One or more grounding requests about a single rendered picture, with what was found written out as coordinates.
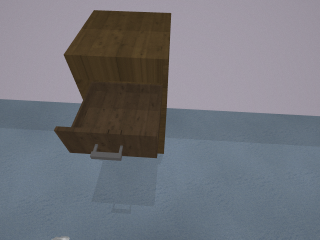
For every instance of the drawer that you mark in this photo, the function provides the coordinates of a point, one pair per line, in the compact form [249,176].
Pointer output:
[116,114]

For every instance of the handle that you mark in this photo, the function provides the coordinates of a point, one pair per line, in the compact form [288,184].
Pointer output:
[106,155]

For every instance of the cabinet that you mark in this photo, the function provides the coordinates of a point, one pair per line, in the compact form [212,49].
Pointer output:
[123,47]

